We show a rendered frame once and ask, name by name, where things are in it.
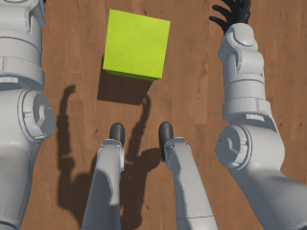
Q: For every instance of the left robot forearm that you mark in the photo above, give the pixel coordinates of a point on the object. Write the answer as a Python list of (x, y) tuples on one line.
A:
[(21, 23)]

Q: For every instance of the left robot upper arm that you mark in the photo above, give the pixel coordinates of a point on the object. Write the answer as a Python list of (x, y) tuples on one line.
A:
[(26, 119)]

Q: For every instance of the right robot upper arm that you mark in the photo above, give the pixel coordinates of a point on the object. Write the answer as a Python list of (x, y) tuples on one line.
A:
[(253, 156)]

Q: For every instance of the right robot forearm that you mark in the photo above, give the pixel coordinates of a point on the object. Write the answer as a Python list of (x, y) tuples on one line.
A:
[(244, 82)]

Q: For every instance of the robot right hand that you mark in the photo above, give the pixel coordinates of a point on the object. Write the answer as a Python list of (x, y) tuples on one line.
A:
[(239, 13)]

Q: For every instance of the robot right shin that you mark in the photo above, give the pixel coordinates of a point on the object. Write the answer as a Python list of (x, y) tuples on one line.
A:
[(177, 139)]

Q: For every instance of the robot right foot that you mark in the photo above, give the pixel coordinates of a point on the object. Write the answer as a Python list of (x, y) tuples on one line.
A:
[(165, 133)]

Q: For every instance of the carton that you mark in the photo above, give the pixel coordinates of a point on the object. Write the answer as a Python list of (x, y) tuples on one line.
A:
[(135, 45)]

